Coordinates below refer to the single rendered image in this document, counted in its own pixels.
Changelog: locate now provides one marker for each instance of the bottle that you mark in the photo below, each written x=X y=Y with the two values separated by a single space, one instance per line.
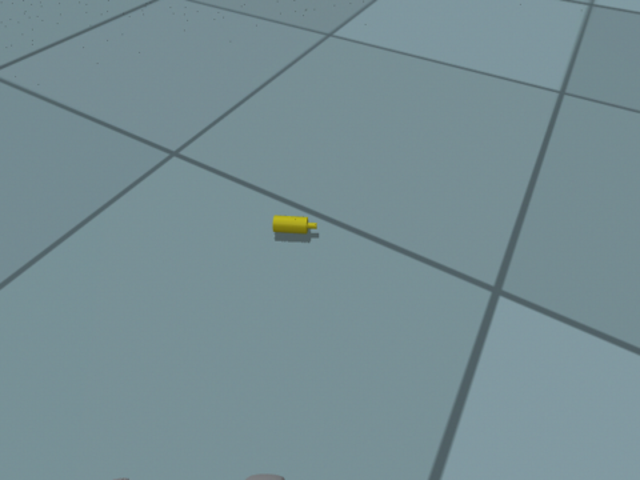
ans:
x=292 y=224

